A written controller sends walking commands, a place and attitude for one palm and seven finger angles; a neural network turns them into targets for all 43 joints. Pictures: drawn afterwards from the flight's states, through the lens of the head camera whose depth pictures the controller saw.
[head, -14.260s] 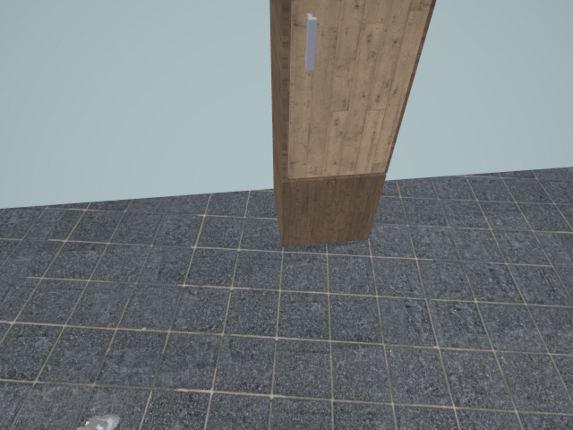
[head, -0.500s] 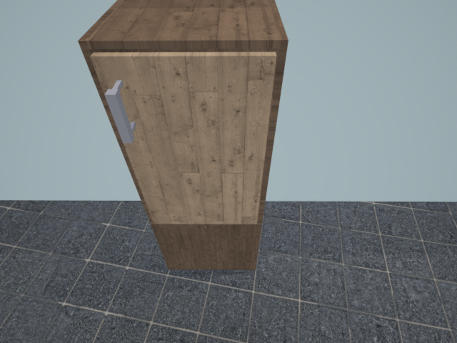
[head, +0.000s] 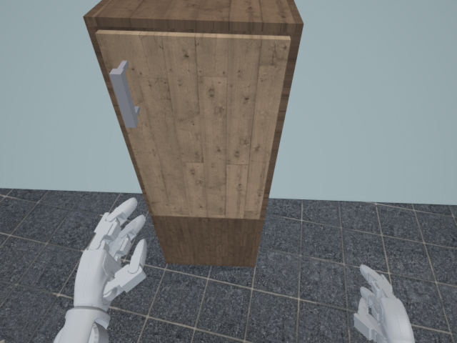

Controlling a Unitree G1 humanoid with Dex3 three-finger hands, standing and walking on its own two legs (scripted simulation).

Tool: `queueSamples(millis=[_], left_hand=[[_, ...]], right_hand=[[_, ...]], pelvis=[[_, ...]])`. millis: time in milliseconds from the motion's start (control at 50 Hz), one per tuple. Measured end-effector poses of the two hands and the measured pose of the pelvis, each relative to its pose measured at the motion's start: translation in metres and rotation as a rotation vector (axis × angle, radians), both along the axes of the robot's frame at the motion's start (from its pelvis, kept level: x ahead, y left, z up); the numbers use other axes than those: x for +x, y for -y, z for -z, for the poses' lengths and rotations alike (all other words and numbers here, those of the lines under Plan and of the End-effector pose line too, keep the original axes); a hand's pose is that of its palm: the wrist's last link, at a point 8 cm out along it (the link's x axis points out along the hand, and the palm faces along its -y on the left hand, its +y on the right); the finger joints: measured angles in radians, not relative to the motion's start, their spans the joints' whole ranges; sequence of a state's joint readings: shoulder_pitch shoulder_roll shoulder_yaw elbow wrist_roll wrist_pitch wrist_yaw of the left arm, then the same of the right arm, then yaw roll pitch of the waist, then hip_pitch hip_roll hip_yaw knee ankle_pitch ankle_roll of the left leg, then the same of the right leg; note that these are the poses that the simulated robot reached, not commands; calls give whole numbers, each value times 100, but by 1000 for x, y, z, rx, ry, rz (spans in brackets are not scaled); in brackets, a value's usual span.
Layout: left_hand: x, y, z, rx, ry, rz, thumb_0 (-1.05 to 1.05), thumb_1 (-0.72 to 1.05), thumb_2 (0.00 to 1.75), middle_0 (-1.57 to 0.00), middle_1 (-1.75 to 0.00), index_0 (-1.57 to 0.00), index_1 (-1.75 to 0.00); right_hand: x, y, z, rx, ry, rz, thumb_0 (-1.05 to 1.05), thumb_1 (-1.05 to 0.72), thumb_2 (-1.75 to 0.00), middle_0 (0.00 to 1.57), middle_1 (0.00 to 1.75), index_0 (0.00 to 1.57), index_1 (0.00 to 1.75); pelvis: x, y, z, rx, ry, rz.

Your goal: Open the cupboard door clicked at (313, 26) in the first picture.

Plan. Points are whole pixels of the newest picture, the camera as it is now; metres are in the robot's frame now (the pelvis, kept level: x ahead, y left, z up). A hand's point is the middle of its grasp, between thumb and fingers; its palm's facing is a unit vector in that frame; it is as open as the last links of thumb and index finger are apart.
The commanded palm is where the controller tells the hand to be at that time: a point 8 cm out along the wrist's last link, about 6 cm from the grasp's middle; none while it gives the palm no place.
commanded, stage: raise the hand with hooked fingers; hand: left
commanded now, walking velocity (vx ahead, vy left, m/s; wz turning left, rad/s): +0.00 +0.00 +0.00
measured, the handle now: (127, 94) +0.55 +0.23 +0.17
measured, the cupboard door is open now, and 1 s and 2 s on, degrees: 0 0 0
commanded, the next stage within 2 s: move the hooked fingers beside the handle in 1.78 s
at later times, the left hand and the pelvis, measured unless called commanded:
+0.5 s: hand (102, 257) +0.24 +0.21 +0.06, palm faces -0.07 -1.00 -0.05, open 11.0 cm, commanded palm +0.20 +0.28 +0.08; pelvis +0.02 +0.02 -0.01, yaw +1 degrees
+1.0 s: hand (32, 205) +0.27 +0.29 +0.16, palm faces +0.09 -0.99 -0.07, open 13.6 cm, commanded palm +0.24 +0.33 +0.15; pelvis +0.02 +0.02 +0.02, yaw +2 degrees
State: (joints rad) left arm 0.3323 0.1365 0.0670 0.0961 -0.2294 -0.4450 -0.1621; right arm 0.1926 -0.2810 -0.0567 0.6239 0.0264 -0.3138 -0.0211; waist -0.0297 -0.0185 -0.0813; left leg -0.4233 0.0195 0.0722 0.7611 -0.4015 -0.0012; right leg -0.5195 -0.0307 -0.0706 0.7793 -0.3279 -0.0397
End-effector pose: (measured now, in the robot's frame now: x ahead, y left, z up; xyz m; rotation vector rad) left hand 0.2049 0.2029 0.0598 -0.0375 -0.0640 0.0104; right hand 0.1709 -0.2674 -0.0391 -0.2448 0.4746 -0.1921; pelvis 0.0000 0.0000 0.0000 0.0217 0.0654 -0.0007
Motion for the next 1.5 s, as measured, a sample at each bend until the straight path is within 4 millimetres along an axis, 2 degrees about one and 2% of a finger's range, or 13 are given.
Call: queueSamples(millis=[60,140,220,320,380,460,580,660,760,1000,1140,1320,1500], left_hand=[[-18,-1,30,5,-74,64,1,67,79,-21,-46,-22,-46],[-57,-25,61,12,-257,-26,1,57,76,-22,-52,-23,-52],[-76,-56,39,80,-178,-175,1,47,72,-23,-58,-24,-58],[-41,-59,-6,134,77,-92,1,35,67,-23,-65,-24,-65],[-6,-50,-8,151,39,65,1,28,64,-23,-70,-24,-69],[20,-54,-1,115,-148,133,1,19,60,-24,-76,-25,-76],[10,-89,-30,98,-92,-68,0,5,54,-26,-85,-27,-84],[4,-101,-46,133,-9,-108,0,-4,50,-26,-91,-27,-90],[15,-101,-41,130,-57,-13,0,-16,45,-27,-98,-28,-98],[39,-137,-100,106,51,-80,-1,-42,34,-29,-115,-30,-115],[51,-137,-98,112,-69,-45,-1,-48,31,-29,-119,-30,-119],[73,-152,-141,125,37,-86,-1,-50,30,-30,-120,-30,-120],[87,-134,-118,102,-84,-6,-1,-50,30,-29,-120,-30,-120]], right_hand=[[33,-3,-19,-34,79,-50,1,-92,-90,20,30,20,30],[66,-19,-25,-51,102,-110,1,-91,-90,20,30,20,30],[79,-48,-7,-28,60,-192,1,-91,-90,20,30,20,30],[65,-86,35,55,-49,-262,1,-91,-90,20,30,20,30],[42,-98,52,117,-124,-228,1,-91,-90,21,30,20,30],[12,-93,56,165,-190,-114,1,-90,-90,21,30,21,30],[-10,-66,43,109,-214,-24,2,-91,-90,21,30,20,30],[-8,-51,35,42,-210,-52,2,-91,-90,21,30,20,30],[7,-42,21,-2,-149,-58,2,-91,-90,20,30,20,30],[35,-68,-9,46,-10,-121,1,-91,-90,20,30,20,30],[28,-73,-2,69,-63,-132,1,-91,-90,21,30,20,30],[11,-61,6,62,-136,-103,1,-91,-90,21,30,20,30],[7,-38,8,55,-153,-57,1,-91,-90,21,30,20,30]], pelvis=[[3,1,10,-2,-21,2],[9,0,17,-13,-43,-13],[12,-3,22,-38,-60,-44],[8,-9,28,-65,-69,-73],[8,-12,25,-63,-77,-65],[16,-16,15,-47,-76,-35],[26,-20,3,-40,-53,-17],[24,-21,0,-47,-36,-34],[20,-23,-3,-50,-9,-41],[19,-19,-17,-44,70,-37],[15,-17,-21,-37,81,-35],[17,-11,-26,-35,92,-35],[21,-9,-26,-27,69,-15]])
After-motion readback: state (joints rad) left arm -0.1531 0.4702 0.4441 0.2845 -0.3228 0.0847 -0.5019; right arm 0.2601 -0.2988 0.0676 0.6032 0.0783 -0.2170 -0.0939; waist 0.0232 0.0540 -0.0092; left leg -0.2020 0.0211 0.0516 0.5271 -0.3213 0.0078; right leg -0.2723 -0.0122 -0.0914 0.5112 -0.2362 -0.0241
